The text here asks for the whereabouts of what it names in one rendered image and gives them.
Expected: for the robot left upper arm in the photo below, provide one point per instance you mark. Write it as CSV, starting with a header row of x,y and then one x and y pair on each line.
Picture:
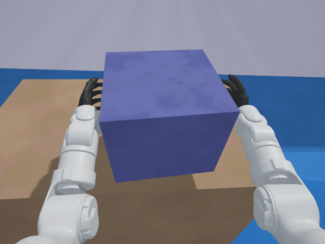
x,y
66,219

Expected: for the robot left forearm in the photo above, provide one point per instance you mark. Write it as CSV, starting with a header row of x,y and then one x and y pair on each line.
x,y
75,173

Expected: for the robot right forearm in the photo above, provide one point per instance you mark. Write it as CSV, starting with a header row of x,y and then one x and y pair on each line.
x,y
265,156

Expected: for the robot right hand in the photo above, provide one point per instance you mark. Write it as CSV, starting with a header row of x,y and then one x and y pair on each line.
x,y
236,90

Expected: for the robot right upper arm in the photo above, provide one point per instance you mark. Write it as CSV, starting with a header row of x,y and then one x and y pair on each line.
x,y
289,213

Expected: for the pedestal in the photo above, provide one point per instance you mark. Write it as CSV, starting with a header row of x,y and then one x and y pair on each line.
x,y
201,208

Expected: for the robot left hand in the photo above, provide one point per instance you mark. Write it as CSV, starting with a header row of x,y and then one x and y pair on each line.
x,y
88,93

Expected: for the carton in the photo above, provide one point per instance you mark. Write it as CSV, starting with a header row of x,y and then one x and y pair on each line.
x,y
163,113

